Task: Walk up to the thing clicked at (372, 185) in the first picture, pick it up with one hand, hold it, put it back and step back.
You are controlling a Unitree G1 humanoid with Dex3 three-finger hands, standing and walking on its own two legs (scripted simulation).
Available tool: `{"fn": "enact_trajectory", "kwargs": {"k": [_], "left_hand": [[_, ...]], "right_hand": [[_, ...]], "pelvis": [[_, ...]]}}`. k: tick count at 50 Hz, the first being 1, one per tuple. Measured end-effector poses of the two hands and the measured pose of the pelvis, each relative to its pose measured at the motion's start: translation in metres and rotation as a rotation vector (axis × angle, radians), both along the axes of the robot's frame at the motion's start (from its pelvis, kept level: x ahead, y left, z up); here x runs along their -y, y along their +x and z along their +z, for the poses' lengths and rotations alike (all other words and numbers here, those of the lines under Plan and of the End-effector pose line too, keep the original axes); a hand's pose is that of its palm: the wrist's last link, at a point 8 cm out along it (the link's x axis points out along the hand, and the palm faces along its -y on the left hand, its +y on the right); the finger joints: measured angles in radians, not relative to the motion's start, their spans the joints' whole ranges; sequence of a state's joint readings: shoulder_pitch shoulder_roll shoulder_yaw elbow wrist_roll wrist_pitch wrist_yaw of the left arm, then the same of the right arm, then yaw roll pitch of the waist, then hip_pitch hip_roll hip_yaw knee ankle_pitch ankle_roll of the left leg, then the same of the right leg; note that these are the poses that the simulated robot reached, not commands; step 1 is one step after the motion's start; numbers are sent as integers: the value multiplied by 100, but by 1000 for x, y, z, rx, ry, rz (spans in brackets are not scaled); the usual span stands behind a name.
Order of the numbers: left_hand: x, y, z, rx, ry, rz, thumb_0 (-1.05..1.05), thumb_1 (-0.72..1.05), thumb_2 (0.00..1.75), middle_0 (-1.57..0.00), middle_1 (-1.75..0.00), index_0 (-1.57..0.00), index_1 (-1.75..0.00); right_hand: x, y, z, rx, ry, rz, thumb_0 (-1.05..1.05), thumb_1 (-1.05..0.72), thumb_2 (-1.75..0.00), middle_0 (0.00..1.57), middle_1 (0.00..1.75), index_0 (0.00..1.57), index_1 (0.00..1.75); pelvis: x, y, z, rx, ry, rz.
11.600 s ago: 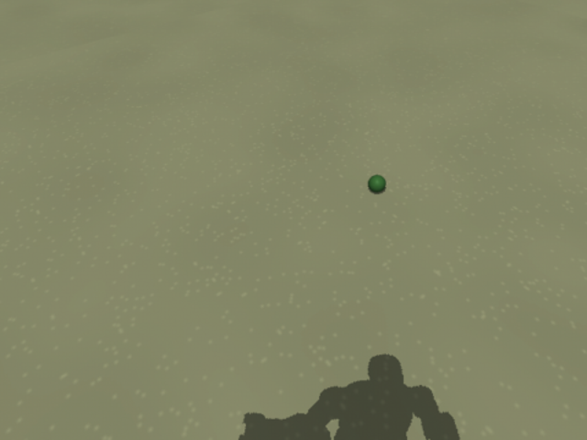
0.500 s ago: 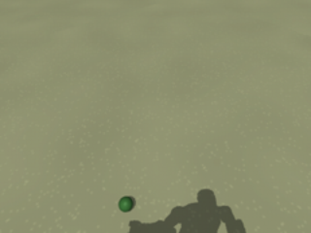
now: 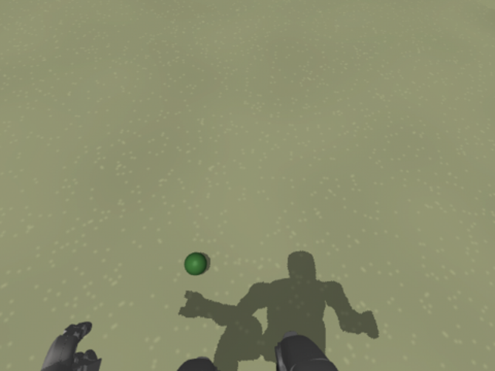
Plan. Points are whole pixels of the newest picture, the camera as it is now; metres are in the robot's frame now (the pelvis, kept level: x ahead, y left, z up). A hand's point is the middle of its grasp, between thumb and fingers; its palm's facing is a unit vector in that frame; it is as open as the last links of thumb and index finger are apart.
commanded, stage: walk up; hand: left
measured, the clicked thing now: (195, 263) +0.52 +0.18 -0.70
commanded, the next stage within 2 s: stand in 1.92 s
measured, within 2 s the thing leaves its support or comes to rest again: neither
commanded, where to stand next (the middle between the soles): +0.13 -0.04 m, yaw -1 degrees
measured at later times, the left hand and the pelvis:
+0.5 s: hand out of the picture -0.01 +0.23 -0.12, palm faces -0.07 -0.91 -0.41, open 7.4 cm; pelvis -0.12 -0.03 +0.01, yaw -4 degrees
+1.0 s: hand out of the picture -0.19 +0.22 -0.14, palm faces -0.06 -0.92 -0.38, open 7.4 cm; pelvis -0.25 -0.05 +0.01, yaw -4 degrees
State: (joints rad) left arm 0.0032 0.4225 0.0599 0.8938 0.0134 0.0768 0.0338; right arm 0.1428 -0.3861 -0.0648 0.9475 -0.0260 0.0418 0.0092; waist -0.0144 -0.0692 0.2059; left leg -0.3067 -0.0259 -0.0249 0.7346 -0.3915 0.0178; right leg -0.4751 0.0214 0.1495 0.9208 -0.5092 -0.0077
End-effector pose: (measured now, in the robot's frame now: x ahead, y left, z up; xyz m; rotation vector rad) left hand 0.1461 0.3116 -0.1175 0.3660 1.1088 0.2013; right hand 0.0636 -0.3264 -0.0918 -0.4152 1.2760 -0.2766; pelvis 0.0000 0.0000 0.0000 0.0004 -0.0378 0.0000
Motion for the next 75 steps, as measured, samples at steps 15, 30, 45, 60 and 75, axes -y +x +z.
{"fn": "enact_trajectory", "kwargs": {"k": [15,30,45,60,75], "left_hand": [[18,-94,7,-110,1,-54,0,91,89,-20,-30,-20,-30],[33,-172,35,26,30,-23,0,90,89,-21,-30,-20,-30],[35,-292,17,-72,-25,2,0,91,89,-20,-30,-20,-30],[47,-366,31,-61,-5,66,1,90,89,-21,-30,-20,-30],[38,-331,25,-21,-32,43,0,90,89,-21,-30,-20,-30]], "right_hand": [[0,-62,1,99,29,-27,0,-90,-90,21,30,20,30],[14,-125,-6,109,44,33,0,-90,-90,20,30,20,30],[16,-208,17,179,34,53,0,-90,-90,21,30,21,30],[30,-281,-8,63,94,15,0,-91,-90,20,30,20,30],[2,-251,1,124,122,30,0,-90,-90,20,30,20,30]], "pelvis": [[13,-66,7,-11,-15,-89],[23,-147,10,-11,10,-28],[34,-233,14,7,-14,-60],[42,-264,16,19,-4,-16],[33,-254,19,12,-16,-9]]}}
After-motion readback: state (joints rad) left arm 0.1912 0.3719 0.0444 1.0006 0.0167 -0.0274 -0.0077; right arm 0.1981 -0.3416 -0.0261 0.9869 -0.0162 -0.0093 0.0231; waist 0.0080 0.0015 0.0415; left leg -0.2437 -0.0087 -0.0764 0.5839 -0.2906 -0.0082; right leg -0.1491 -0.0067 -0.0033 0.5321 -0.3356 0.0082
